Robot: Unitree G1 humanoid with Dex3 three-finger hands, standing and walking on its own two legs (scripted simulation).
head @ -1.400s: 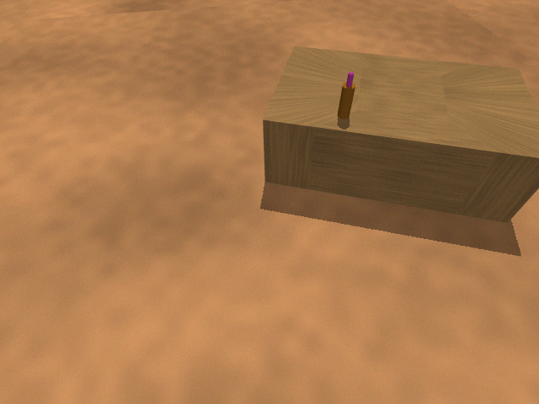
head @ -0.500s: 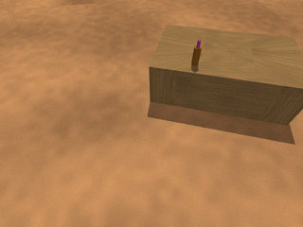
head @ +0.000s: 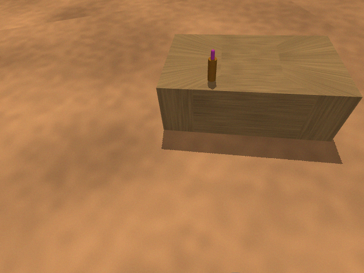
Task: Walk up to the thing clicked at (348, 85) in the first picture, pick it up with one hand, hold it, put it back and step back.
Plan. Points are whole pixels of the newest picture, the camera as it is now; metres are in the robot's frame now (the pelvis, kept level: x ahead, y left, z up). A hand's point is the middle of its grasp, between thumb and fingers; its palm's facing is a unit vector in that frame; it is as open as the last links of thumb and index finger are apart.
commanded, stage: walk up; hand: right
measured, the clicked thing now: (212, 65) +1.24 -0.15 -0.28
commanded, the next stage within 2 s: none
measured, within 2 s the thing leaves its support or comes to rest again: neither
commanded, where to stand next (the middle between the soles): +0.83 +0.10 m, yaw -4 degrees
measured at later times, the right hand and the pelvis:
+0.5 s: hand (276, 197) +0.33 -0.24 -0.13, palm faces -0.08 +0.93 -0.37, open 7.4 cm; pelvis +0.20 +0.03 -0.01, yaw +0 degrees
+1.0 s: hand (267, 165) +0.46 -0.25 -0.17, palm faces -0.02 +0.95 -0.31, open 7.4 cm; pelvis +0.42 +0.02 -0.01, yaw -2 degrees
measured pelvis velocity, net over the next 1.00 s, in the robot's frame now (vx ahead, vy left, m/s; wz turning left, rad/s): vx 0.42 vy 0.02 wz -0.04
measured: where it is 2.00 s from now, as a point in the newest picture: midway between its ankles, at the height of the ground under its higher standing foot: (175, 173)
